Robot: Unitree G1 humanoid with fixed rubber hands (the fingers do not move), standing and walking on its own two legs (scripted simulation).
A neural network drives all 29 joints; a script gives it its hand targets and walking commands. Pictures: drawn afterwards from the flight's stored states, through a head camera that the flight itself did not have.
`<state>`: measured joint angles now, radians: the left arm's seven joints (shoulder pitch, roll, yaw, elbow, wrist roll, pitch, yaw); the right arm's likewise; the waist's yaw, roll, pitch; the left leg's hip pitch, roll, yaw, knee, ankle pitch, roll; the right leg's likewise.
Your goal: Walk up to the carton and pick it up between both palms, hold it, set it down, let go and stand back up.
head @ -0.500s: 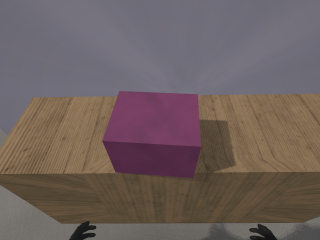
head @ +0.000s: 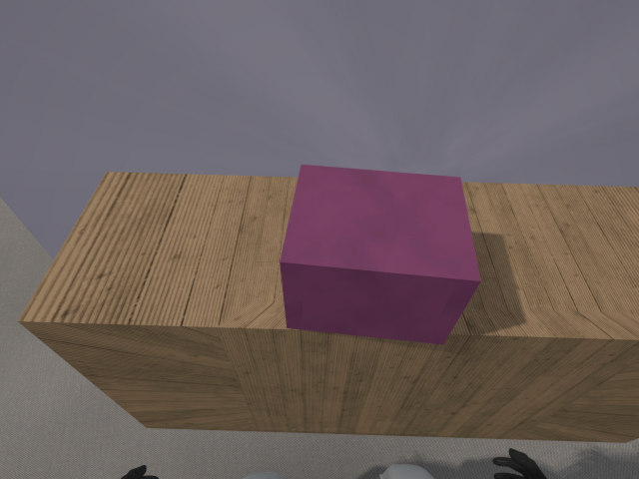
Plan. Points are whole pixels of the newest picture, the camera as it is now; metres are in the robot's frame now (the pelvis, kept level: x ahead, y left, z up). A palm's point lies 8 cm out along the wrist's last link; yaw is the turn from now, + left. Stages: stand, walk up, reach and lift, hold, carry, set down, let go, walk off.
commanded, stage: walk up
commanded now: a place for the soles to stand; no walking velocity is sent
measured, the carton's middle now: (372, 254) +0.44 -0.05 -0.02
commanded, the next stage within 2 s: reach and lift in 1.18 s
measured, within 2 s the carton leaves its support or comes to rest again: neither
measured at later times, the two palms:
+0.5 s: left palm out of the picture +0.11 +0.25 -0.08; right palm out of the picture +0.10 -0.27 -0.08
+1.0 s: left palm out of the picture +0.12 +0.24 -0.09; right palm out of the picture +0.11 -0.27 -0.08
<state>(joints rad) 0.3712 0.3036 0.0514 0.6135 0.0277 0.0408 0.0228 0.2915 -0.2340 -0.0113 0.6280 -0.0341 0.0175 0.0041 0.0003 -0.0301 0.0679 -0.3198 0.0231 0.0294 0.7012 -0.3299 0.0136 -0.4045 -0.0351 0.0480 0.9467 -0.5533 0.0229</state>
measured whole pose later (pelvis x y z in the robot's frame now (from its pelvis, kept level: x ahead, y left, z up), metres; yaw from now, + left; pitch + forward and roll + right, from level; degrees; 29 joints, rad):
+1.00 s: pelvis +0.02 -0.01 +0.01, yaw -1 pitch -1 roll +0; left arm 0.30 0.27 0.00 0.67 0.01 0.01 -0.02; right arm 0.33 -0.28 0.00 0.62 -0.02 0.00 0.00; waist 0.00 -0.01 0.03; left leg -0.25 0.04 0.05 0.57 -0.30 -0.01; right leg -0.25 -0.01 0.00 0.59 -0.32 -0.01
